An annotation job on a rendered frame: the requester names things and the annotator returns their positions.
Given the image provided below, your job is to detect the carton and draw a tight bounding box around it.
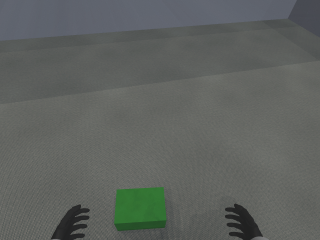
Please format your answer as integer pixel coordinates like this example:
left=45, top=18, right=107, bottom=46
left=114, top=187, right=167, bottom=231

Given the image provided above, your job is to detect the robot left hand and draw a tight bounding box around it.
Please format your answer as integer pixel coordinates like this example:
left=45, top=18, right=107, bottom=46
left=50, top=204, right=90, bottom=240

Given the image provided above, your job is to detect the robot right hand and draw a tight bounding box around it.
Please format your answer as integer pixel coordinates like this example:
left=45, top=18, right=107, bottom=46
left=225, top=203, right=263, bottom=240

